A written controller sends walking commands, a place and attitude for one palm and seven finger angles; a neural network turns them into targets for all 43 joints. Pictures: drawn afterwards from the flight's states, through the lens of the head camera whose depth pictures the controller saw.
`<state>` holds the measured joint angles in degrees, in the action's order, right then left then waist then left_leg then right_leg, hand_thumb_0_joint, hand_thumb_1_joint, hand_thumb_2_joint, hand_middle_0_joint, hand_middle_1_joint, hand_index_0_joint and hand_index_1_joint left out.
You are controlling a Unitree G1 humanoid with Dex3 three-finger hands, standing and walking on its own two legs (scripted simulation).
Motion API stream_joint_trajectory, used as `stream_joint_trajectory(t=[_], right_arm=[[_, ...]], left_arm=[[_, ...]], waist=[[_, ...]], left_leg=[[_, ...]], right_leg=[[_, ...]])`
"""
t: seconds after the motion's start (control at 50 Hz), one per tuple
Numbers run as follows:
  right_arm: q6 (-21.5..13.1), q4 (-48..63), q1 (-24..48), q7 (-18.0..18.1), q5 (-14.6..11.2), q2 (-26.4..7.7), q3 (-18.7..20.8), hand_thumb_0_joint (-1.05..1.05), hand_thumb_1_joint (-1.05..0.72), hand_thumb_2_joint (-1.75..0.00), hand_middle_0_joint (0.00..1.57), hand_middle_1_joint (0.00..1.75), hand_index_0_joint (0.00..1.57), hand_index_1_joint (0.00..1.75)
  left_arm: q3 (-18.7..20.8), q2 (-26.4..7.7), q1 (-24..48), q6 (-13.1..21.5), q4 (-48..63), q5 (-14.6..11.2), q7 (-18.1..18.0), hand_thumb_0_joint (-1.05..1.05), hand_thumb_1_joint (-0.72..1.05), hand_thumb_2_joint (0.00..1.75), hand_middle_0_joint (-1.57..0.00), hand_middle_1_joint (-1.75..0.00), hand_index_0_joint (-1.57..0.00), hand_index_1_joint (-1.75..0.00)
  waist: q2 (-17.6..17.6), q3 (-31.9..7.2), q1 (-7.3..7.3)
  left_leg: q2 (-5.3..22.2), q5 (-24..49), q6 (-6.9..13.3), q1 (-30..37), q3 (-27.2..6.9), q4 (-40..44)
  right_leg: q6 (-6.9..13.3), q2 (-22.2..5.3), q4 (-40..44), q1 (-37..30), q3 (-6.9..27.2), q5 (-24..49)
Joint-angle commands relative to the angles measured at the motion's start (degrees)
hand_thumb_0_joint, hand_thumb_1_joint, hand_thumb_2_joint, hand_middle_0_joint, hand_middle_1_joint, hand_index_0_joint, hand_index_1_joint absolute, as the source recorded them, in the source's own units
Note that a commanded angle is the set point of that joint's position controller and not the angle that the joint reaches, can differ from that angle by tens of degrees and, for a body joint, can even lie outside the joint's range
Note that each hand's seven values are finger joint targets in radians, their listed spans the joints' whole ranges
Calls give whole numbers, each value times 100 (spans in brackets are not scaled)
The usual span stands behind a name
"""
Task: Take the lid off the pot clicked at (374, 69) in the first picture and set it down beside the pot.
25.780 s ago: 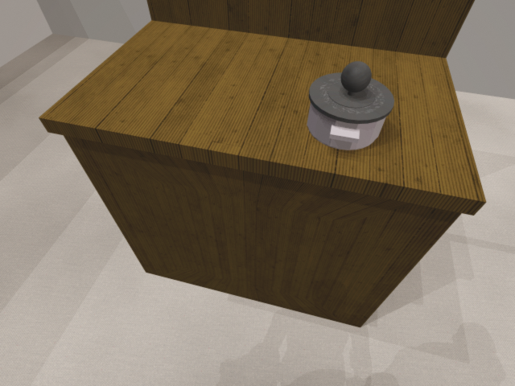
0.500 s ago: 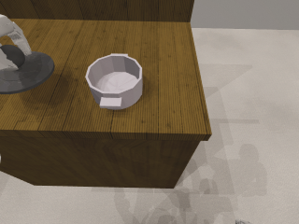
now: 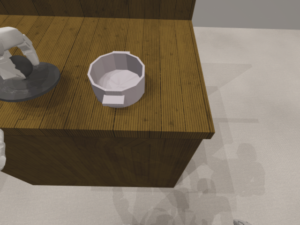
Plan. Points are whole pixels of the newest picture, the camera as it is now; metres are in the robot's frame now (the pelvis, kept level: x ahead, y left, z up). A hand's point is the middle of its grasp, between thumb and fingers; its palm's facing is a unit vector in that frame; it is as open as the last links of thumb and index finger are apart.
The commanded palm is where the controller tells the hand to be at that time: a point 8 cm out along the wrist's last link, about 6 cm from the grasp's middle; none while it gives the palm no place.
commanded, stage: lower the lid onto the table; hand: left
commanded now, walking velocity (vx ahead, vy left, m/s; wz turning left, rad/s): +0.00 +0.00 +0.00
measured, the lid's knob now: (19, 66) +0.47 +0.33 +0.15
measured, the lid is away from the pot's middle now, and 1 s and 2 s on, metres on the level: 0.24 0.22 0.23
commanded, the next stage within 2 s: open the fingers wide in 0.64 s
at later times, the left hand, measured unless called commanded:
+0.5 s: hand (22, 72) +0.45 +0.32 +0.14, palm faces -0.43 -0.19 -0.88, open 8.3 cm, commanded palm +0.47 +0.33 +0.22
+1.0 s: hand (26, 79) +0.44 +0.31 +0.13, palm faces -0.40 -0.09 -0.91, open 8.2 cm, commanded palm +0.46 +0.32 +0.20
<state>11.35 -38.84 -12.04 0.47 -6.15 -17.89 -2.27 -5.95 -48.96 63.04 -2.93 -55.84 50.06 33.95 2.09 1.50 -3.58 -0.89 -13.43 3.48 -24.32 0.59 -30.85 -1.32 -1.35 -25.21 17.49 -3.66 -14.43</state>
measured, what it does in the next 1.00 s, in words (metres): stands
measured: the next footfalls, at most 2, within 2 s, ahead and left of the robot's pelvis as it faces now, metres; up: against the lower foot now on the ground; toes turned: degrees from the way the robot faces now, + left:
none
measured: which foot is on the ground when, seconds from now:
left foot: down 0.00-1.00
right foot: down 0.00-1.00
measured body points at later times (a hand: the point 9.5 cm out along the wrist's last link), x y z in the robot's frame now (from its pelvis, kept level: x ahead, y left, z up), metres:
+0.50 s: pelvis +0.00 +0.00 +0.00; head +0.08 +0.01 +0.44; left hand +0.47 +0.33 +0.19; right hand +0.06 -0.27 -0.13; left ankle +0.02 +0.08 -0.74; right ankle -0.02 -0.14 -0.74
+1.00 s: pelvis -0.01 +0.00 -0.01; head +0.06 +0.01 +0.44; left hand +0.46 +0.32 +0.18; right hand +0.05 -0.27 -0.13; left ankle +0.02 +0.08 -0.74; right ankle -0.03 -0.14 -0.74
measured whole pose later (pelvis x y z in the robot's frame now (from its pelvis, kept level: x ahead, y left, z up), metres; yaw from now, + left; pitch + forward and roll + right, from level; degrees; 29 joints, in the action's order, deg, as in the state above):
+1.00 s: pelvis -0.01 +0.00 -0.01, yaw -1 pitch +9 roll -3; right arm 13.6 -38.3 -14.3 1.7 -5.3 -17.1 -2.0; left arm -1.4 -48.6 54.1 7.0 -51.9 51.3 28.8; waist 1.9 -0.4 -4.4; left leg -0.3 -14.8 3.4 -29.0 1.0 -35.0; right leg -0.9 -0.9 -29.6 22.5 -3.0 -15.8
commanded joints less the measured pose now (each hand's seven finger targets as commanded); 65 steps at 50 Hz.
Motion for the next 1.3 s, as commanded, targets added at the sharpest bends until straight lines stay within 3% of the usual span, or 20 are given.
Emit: stream_joint_trajectory(t=[0.0,0.12,0.2,0.22,0.3,0.36,0.42,0.48,0.7,0.72,0.76,0.8,0.82,0.86,0.92,1.0,1.14,1.2,1.22,1.28], right_arm=[[-206,383,-223,137,-12,-1032,326,0,-90,-90,20,30,20,30],[-303,331,-302,168,56,-1070,349,0,-90,-90,20,30,20,30],[-329,261,-360,176,7,-1040,335,0,-90,-90,20,30,20,30],[-282,254,-405,155,27,-1094,344,0,-90,-90,20,30,20,30],[-304,307,-394,149,37,-1057,353,0,-90,-90,20,30,20,30],[-260,354,-404,113,57,-1076,349,0,-90,-90,20,30,20,30],[-241,380,-439,86,65,-1084,388,0,-90,-90,20,30,20,30],[-205,375,-455,84,39,-1044,370,0,-90,-90,20,30,20,30],[-236,263,-557,162,15,-1057,306,0,-90,-90,20,30,20,30],[-194,478,-524,79,52,-1024,372,0,-90,-90,20,30,20,30],[-36,562,-496,123,146,-980,402,0,-90,-90,20,30,20,30],[14,543,-415,136,106,-924,398,0,-90,-90,20,30,20,30],[73,509,-369,156,106,-980,402,0,-90,-90,20,30,20,30],[115,537,-402,193,88,-1024,393,0,-90,-90,20,30,20,30],[66,553,-390,208,125,-1009,407,0,-90,-90,20,30,20,30],[74,459,-391,224,56,-974,382,0,-90,-90,20,30,20,30],[17,386,-389,325,77,-1008,333,0,-90,-90,20,30,20,30],[-6,387,-334,335,61,-1002,330,0,-90,-90,20,30,20,30],[1,401,-335,324,78,-1021,344,0,-90,-90,20,30,20,30],[23,408,-347,302,87,-984,346,0,-90,-90,20,30,20,30]], left_arm=[[438,-1778,3102,101,880,0,-319,0,50,114,-84,-94,-85,-96],[594,-2014,3589,274,1604,27,-397,0,50,114,-84,-94,-85,-96],[310,-1535,2951,257,673,-50,-351,0,50,114,-84,-94,-85,-96],[633,-1953,3139,290,1010,2,-395,0,50,114,-84,-94,-85,-96],[543,-1826,3020,333,946,41,-423,0,50,114,-84,-94,-85,-96],[907,-2250,2940,388,956,107,-470,0,50,114,-84,-94,-85,-96],[861,-2161,2979,422,1282,87,-471,0,50,114,-84,-94,-85,-96],[640,-1838,2718,383,707,76,-464,0,50,114,-84,-94,-85,-96],[222,-1449,2734,371,211,134,-563,0,50,114,-84,-94,-85,-96],[603,-1622,2102,411,693,127,-594,0,50,114,-84,-94,-85,-96],[1039,-1935,1748,890,1495,281,-799,0,48,111,-81,-93,-82,-95],[628,-1370,1816,949,1459,107,-735,0,45,109,-79,-93,-80,-95],[756,-1517,1925,941,1344,54,-713,0,44,108,-77,-93,-78,-94],[1256,-2216,2080,958,1455,7,-757,0,41,106,-75,-92,-76,-94],[1265,-2317,2477,1034,2071,84,-843,0,37,103,-72,-91,-73,-92],[868,-1686,2027,975,1298,19,-835,0,31,99,-68,-89,-68,-90],[983,-2021,2273,953,1306,102,-896,0,20,94,-61,-85,-61,-85],[742,-1714,2296,939,1364,4,-839,0,16,92,-58,-83,-58,-83],[978,-1992,2309,948,1456,41,-859,0,14,91,-57,-82,-57,-83],[879,-1806,2096,925,1266,59,-846,0,10,89,-54,-81,-54,-81]], waist=[[536,-2533,-91],[947,-3085,-39],[621,-2521,-130],[586,-2739,-67],[735,-2836,-83],[645,-2912,-32],[818,-3109,-33],[669,-2653,-130],[585,-2516,-216],[582,-2891,-35],[725,-3050,0],[631,-2630,-124],[406,-2319,-150],[468,-2564,-51],[1118,-3113,1],[587,-2525,-100],[586,-2719,-90],[643,-2696,-109],[626,-2774,-67],[601,-2639,-89]], left_leg=[[-118,1915,132,2093,-216,121],[-41,2547,56,2630,-345,10],[-100,2241,99,2193,-265,-20],[-57,2255,80,2200,-277,-8],[-78,2652,49,2292,-302,-109],[-85,2468,80,2143,-285,-137],[-40,3042,26,2397,-335,-206],[-61,2531,56,2112,-290,-197],[-92,1923,15,1831,-278,-221],[-81,2159,3,1931,-336,-216],[-22,2721,-27,2203,-289,-327],[4,2538,-5,2112,-310,-259],[13,1958,45,1846,-276,-199],[-65,1703,93,1734,-237,-157],[-22,2366,-11,2286,-322,-195],[-32,1852,42,1881,-239,-120],[-75,1430,80,1853,-199,-115],[-86,1704,73,1876,-158,-124],[-71,1734,74,1897,-164,-144],[-65,1946,56,1891,-188,-164]], right_leg=[[371,519,144,110,-147,1294],[348,527,51,142,-129,1369],[358,554,60,330,-175,1332],[334,532,-4,179,-152,1377],[372,560,-50,295,-155,1492],[345,537,-89,186,-100,1491],[333,541,-141,255,-114,1632],[331,570,-101,498,-149,1358],[381,595,-215,761,-186,1065],[373,566,-295,575,-144,1112],[416,595,-298,684,-93,1215],[402,591,-221,886,-152,1042],[366,569,-153,931,-122,837],[391,545,-173,609,-84,897],[416,530,-198,638,-111,980],[409,551,-117,696,-133,873],[403,533,-112,565,-94,840],[408,526,-135,525,-104,1048],[388,511,-132,481,-71,1061],[386,535,-132,565,-104,1088]])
